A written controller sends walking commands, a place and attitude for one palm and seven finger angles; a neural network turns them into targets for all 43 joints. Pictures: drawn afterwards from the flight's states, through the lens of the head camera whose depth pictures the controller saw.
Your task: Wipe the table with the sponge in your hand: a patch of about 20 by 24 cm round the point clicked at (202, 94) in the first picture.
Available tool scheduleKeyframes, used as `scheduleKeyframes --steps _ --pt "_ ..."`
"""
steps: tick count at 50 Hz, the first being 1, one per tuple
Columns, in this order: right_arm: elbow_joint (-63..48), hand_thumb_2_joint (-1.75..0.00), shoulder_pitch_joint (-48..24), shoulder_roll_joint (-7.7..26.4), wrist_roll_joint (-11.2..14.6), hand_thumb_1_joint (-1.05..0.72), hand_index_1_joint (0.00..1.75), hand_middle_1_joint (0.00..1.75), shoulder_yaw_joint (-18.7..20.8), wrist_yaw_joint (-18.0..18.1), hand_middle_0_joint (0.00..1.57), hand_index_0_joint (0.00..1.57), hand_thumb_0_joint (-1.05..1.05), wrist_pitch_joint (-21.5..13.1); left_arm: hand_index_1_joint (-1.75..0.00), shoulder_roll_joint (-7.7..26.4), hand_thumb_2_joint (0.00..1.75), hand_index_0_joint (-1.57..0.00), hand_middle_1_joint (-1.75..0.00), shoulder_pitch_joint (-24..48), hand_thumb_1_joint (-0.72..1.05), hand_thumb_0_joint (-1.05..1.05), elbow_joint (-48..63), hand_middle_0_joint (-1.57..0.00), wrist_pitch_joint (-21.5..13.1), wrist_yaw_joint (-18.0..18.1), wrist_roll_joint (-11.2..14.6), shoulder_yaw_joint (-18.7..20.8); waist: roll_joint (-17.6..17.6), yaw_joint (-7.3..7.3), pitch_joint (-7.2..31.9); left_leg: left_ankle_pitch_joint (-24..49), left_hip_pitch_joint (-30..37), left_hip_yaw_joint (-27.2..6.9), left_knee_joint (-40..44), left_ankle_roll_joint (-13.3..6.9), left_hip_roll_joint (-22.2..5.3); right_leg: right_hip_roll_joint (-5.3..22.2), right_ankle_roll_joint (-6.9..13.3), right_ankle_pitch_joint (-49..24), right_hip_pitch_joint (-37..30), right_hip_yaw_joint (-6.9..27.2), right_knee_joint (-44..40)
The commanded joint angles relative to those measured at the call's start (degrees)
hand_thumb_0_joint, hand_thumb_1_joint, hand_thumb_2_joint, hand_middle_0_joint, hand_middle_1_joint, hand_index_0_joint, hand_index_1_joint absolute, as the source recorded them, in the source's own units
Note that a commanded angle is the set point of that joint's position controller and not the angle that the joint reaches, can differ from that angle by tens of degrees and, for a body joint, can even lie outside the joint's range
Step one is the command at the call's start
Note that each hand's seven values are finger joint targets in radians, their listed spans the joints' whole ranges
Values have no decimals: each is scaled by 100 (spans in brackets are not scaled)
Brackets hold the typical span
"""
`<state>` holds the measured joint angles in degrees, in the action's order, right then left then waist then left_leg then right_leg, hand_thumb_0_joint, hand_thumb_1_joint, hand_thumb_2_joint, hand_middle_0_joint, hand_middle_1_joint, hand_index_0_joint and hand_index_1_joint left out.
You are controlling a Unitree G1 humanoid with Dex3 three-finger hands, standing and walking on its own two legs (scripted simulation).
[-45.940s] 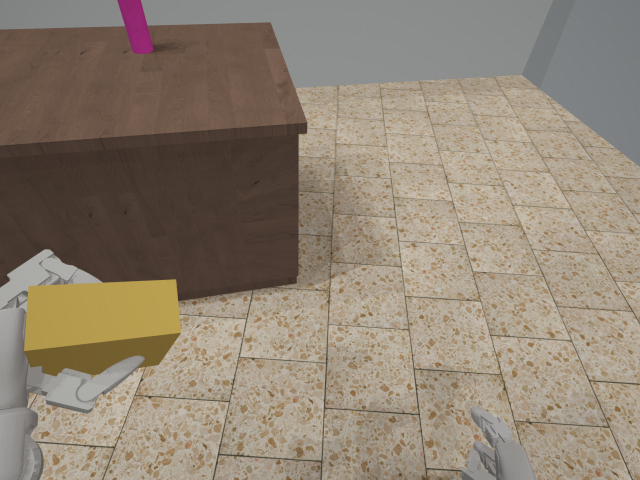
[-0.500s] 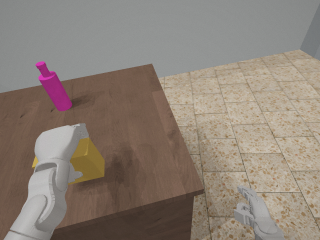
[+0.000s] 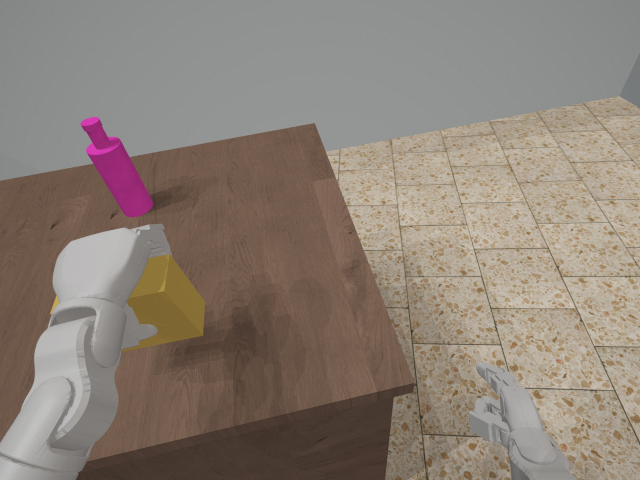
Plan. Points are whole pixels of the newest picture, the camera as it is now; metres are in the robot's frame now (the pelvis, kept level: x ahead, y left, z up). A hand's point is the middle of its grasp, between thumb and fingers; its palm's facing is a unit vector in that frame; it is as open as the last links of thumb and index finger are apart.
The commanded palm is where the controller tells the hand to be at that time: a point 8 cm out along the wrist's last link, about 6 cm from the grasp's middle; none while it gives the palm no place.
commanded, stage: lift the sponge slowly off the table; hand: left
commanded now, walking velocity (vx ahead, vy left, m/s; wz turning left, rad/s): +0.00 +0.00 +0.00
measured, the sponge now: (143, 313) +0.25 +0.28 +0.09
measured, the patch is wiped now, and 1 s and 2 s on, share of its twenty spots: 1.00 1.00 1.00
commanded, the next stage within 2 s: bring the sponge back beside the body in 0.14 s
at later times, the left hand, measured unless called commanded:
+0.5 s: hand (128, 299) +0.24 +0.27 +0.14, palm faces +0.11 -0.10 -0.99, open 9.6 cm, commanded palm +0.20 +0.27 +0.22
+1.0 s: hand (112, 326) +0.21 +0.27 +0.14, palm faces +0.09 -0.09 -0.99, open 9.6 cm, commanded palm +0.17 +0.27 +0.21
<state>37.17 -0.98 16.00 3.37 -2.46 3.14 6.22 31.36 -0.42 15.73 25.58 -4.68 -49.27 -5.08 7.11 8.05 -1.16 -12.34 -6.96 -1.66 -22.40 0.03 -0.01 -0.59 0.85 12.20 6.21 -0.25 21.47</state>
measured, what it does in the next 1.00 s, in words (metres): stands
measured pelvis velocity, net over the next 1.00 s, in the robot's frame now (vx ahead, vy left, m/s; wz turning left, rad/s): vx -0.01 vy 0.00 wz -0.01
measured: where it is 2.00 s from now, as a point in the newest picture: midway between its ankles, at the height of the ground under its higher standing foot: outside the picture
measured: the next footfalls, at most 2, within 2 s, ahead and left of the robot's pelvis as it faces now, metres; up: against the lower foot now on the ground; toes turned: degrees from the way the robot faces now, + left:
none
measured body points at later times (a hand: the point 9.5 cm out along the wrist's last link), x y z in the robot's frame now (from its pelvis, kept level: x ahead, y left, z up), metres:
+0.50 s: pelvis +0.00 +0.00 +0.00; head -0.01 -0.04 +0.45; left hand +0.23 +0.27 +0.19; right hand +0.26 -0.19 -0.08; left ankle +0.00 +0.12 -0.75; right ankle +0.00 -0.11 -0.75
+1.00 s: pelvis -0.01 +0.00 +0.00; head -0.02 -0.05 +0.45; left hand +0.20 +0.27 +0.19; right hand +0.25 -0.19 -0.08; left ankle +0.00 +0.12 -0.75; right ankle +0.00 -0.11 -0.75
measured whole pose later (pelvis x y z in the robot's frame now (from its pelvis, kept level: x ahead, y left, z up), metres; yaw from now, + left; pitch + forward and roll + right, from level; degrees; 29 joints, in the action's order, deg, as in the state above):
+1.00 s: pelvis -0.01 +0.00 +0.00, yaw -1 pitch -4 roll +0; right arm 35.7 -0.1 15.9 2.9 -2.6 2.4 6.7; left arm 32.4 -11.3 23.8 25.7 -4.6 -48.3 -2.3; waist 7.4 8.6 -0.9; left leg -12.6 -7.7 -1.2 -23.9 0.1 -0.2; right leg -0.9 0.9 12.4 7.2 0.3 23.3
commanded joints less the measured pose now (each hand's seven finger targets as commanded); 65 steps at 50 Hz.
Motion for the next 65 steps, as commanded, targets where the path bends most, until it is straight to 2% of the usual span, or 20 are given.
scheduleKeyframes --steps 1,3,9,12,17,18,19,23,30,34,37,38,42,43,45,56,58,59,63,65 --pt "-1030 -90 -1284 498 -18 -90 30 30 168 -38 20 20 0 -281 -160 1487 130 -120 -160 1657 10 0 1238 -120 -9 294 -243 1105 -237 9 1567 1640 327 -230 232 -226 169 -67 370 -1336 -515 396 -173" --pt "-1114 -90 -1478 481 10 -90 30 30 155 -76 20 20 0 -275 -160 1435 130 -120 -160 1463 10 0 1431 -120 105 271 -225 1142 -120 43 1586 1740 319 -252 220 -215 172 -109 414 -1471 -535 551 -118" --pt "-1190 -90 -1354 470 25 -90 30 30 113 -172 20 20 0 -145 -160 1000 130 -120 -160 983 10 0 1450 -120 294 166 -23 899 -568 13 1431 1632 141 -143 205 -219 94 -68 330 -1406 -433 320 -56" --pt "-1145 -90 -1311 505 18 -90 30 30 120 -133 20 20 0 -75 -160 1217 130 -120 -160 1113 10 0 1329 -120 336 188 -60 992 -653 -33 1294 1456 110 -159 201 -227 96 -45 304 -1238 -285 394 -124" --pt "-1196 -90 -1282 483 -9 -90 30 30 149 -115 20 20 0 -122 -160 1448 130 -120 -160 1166 10 0 1775 -120 220 258 -224 1125 -292 29 1652 1637 292 -194 136 -245 134 -62 349 -1351 -467 431 -47" --pt "-1268 -90 -1464 476 5 -90 30 30 116 -119 20 20 0 -169 -160 1501 130 -120 -160 1142 10 0 1992 -120 226 266 -233 1179 6 42 1616 1583 284 -246 157 -242 142 -122 401 -1277 -455 569 -50" --pt "-1226 -90 -1294 427 1 -90 30 30 104 -116 20 20 0 -183 -160 1267 130 -120 -160 1157 10 0 1893 -120 190 260 -217 982 -99 -3 1613 1605 278 -173 144 -244 135 -85 362 -1231 -461 353 -14" --pt "-1152 -90 -1410 456 27 -90 30 30 111 -68 20 20 0 -203 -160 1313 130 -120 -160 1187 10 0 1603 -120 171 257 -191 1021 -167 -55 1143 1251 219 -268 235 -234 107 -142 388 -810 -123 530 -230" --pt "-1167 -90 -1280 464 -8 -90 30 30 151 -113 20 20 0 -201 -160 1389 130 -120 -160 738 10 0 1752 -120 89 267 -193 1139 -187 48 1495 1498 256 -223 167 -228 134 -74 361 -1127 -403 462 -98" --pt "-1230 -90 -1292 445 -9 -90 30 30 126 -132 20 20 0 -201 -160 1188 130 -120 -160 470 10 0 1815 -120 107 234 -105 1044 -365 24 1296 1319 142 -201 171 -239 118 -83 335 -942 -305 412 -99" --pt "-1176 -90 -1237 487 -22 -90 30 30 156 -115 20 20 0 -161 -160 1402 130 -120 -160 321 10 0 1680 -120 108 265 -89 1244 -510 32 1164 1256 105 -212 140 -240 118 -50 302 -926 -192 481 -151" --pt "-1206 -90 -1390 502 -7 -90 30 30 140 -116 20 20 0 -189 -160 1515 130 -120 -160 372 10 0 1792 -120 130 280 -146 1366 -343 37 1150 1205 103 -264 151 -228 116 -128 372 -837 -155 675 -162" --pt "-1209 -90 -1225 474 -28 -90 30 30 169 -116 20 20 0 -181 -160 1380 130 -120 -160 284 10 0 1914 -120 27 301 -136 1218 -372 36 1243 1316 175 -230 111 -238 125 -54 316 -945 -217 473 -126" --pt "-1268 -90 -1398 470 -9 -90 30 30 149 -108 20 20 0 -237 -160 1413 130 -120 -160 318 10 0 2109 -120 38 301 -164 1255 -114 33 1206 1257 192 -267 120 -244 134 -123 372 -874 -167 650 -145" --pt "-1197 -90 -1172 462 -25 -90 30 30 170 -88 20 20 0 -252 -160 1432 130 -120 -160 200 10 0 1900 -120 -27 305 -120 1268 -357 10 1126 1224 179 -224 89 -251 129 -66 307 -799 -117 503 -172" --pt "-1205 -90 -1102 473 -61 -90 30 30 202 -48 20 20 0 -303 -160 1472 130 -120 -160 -318 10 0 1998 -120 -224 368 -43 1439 -358 53 1057 1132 159 -241 71 -241 133 -56 300 -692 -118 508 -198" --pt "-1251 -90 -1258 480 -34 -90 30 30 200 -59 20 20 0 -334 -160 1502 130 -120 -160 -417 10 0 2161 -120 -202 373 -49 1531 -219 55 1003 1048 154 -286 85 -227 121 -119 348 -587 -45 714 -222" --pt "-1234 -90 -1125 463 -48 -90 30 30 189 -69 20 20 0 -323 -160 1385 130 -120 -160 -406 10 0 2153 -120 -215 379 -22 1418 -162 54 1080 1061 132 -214 98 -233 111 -71 310 -578 -123 501 -167" --pt "-1264 -90 -1266 489 -41 -90 30 30 206 -58 20 20 0 -342 -160 1507 130 -120 -160 -552 10 0 2278 -120 -207 405 -36 1557 -260 57 915 968 110 -308 93 -228 105 -130 346 -475 7 716 -235" --pt "-1239 -90 -1065 483 -67 -90 30 30 228 -62 20 20 0 -346 -160 1526 130 -120 -160 -655 10 0 2238 -120 -262 428 -51 1560 -299 79 985 1031 99 -263 88 -232 101 -68 301 -526 -70 516 -171"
